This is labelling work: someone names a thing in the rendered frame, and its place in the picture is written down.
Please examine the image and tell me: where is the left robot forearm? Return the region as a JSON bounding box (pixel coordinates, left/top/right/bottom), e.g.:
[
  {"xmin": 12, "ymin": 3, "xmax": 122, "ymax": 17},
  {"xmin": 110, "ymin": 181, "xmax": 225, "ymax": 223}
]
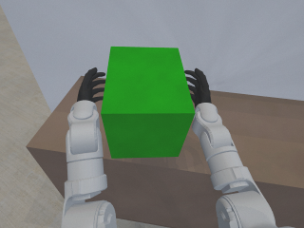
[{"xmin": 61, "ymin": 100, "xmax": 107, "ymax": 228}]

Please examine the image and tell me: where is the robot left hand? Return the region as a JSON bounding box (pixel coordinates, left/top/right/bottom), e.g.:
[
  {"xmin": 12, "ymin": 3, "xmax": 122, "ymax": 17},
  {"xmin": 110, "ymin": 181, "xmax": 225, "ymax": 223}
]
[{"xmin": 77, "ymin": 67, "xmax": 105, "ymax": 103}]

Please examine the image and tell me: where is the robot right hand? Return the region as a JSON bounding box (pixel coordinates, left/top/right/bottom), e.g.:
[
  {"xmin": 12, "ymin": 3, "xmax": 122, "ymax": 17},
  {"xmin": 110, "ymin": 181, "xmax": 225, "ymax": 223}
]
[{"xmin": 184, "ymin": 68, "xmax": 212, "ymax": 107}]

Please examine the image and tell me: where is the right robot upper arm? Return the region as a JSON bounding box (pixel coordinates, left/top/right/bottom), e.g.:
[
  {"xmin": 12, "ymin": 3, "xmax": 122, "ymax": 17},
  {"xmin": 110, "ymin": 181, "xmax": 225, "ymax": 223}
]
[{"xmin": 216, "ymin": 190, "xmax": 294, "ymax": 228}]

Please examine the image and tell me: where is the carton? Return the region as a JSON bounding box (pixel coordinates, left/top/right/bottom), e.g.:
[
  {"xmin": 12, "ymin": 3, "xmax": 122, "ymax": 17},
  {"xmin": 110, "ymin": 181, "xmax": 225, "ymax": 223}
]
[{"xmin": 101, "ymin": 47, "xmax": 196, "ymax": 159}]

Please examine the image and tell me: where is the pedestal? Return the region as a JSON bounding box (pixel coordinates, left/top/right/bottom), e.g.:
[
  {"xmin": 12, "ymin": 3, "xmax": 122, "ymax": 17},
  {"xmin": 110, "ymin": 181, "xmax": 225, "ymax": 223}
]
[{"xmin": 26, "ymin": 76, "xmax": 304, "ymax": 228}]

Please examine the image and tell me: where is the left robot upper arm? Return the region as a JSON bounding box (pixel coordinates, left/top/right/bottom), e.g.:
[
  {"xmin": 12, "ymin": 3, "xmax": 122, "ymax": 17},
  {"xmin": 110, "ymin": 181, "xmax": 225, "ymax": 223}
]
[{"xmin": 62, "ymin": 200, "xmax": 117, "ymax": 228}]

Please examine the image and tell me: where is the right robot forearm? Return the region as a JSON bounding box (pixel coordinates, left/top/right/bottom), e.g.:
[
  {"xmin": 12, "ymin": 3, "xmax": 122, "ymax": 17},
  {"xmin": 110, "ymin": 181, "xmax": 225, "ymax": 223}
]
[{"xmin": 192, "ymin": 103, "xmax": 276, "ymax": 223}]

